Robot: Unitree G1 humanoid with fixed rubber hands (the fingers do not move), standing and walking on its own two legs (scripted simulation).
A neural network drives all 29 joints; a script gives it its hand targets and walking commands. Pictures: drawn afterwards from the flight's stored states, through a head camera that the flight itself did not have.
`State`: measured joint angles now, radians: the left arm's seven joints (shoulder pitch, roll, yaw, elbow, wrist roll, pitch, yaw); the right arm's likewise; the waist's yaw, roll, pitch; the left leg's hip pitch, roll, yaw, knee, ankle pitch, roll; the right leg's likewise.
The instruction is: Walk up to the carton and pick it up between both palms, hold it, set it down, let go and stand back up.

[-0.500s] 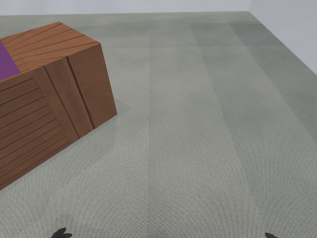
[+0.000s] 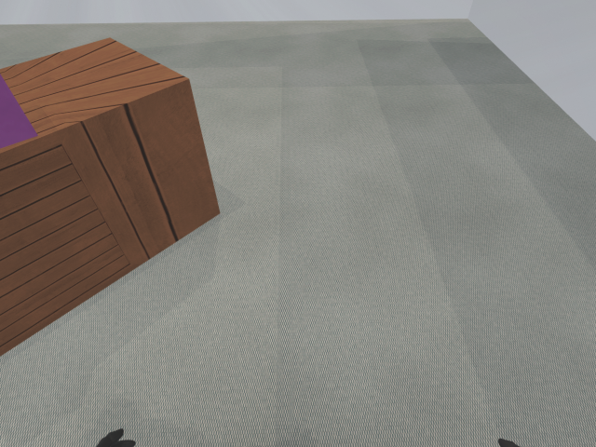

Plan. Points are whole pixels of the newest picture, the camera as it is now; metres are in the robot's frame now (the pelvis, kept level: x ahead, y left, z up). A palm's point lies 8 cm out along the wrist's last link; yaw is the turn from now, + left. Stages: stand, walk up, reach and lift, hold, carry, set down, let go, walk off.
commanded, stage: walk up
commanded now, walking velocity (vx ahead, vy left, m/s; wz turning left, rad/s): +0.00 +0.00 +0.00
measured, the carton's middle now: out of the picture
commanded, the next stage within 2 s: none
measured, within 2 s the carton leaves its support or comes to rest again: neither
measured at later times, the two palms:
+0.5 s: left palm out of the picture +0.07 +0.41 -0.09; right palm out of the picture +0.14 -0.27 -0.08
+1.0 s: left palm out of the picture +0.05 +0.49 -0.07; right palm (389, 355) +0.30 -0.14 -0.11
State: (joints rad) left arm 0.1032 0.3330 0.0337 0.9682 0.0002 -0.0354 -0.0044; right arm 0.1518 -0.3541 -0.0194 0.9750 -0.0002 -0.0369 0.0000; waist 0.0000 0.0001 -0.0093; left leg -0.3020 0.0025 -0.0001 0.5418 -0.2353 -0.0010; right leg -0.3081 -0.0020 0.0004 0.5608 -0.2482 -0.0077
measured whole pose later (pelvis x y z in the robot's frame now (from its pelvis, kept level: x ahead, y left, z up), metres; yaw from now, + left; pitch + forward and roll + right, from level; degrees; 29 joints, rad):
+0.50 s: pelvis +0.00 +0.05 -0.01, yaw +7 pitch +0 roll -3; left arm 0.14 0.44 0.14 0.97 0.00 -0.08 0.01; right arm 0.20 -0.44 -0.12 0.88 0.00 0.05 0.13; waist 0.00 0.01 -0.03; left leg -0.44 0.12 -0.01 0.81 -0.35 0.00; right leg -0.27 -0.09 -0.10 0.57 -0.29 0.04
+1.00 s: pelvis +0.11 +0.13 -0.01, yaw +20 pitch +0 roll -1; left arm 0.27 0.46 0.11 0.93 0.00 -0.12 0.00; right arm 0.27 -0.43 -0.09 0.79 0.00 0.00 0.10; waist -0.01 0.07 0.02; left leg -0.45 0.01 -0.08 0.97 -0.42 0.02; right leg -0.26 -0.06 -0.11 0.59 -0.32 0.00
